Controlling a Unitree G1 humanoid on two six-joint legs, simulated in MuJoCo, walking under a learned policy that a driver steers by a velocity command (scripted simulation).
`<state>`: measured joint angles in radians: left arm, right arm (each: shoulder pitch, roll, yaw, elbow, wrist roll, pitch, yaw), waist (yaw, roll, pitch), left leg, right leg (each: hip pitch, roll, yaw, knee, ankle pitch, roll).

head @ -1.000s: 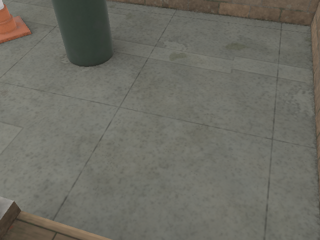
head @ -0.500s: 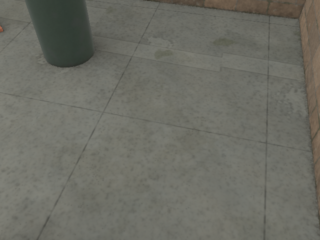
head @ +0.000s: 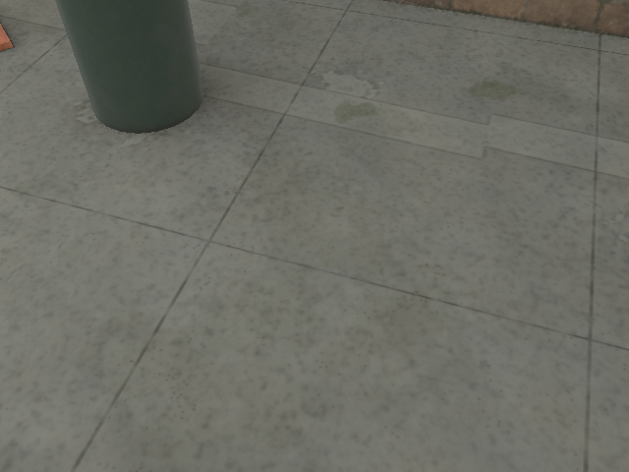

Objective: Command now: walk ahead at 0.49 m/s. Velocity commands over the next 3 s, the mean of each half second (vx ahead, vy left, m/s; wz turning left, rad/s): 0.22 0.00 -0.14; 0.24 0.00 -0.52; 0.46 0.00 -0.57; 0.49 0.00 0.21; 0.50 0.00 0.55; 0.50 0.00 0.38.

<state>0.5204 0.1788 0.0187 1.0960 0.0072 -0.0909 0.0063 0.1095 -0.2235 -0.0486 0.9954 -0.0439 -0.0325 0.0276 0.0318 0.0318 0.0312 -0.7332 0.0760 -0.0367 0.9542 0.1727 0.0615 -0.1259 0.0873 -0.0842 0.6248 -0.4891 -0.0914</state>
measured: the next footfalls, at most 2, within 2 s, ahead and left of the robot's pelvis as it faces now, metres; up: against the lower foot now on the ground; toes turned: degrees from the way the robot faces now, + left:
left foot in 0.24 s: +0.35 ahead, +0.13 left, -0.17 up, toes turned +5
right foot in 0.68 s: +0.36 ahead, -0.06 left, -0.17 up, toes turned -16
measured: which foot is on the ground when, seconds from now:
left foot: up 0.00-0.22, down 0.24-0.68, up 0.70-1.00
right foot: down 0.00-0.24, up 0.26-0.66, down 0.68-1.00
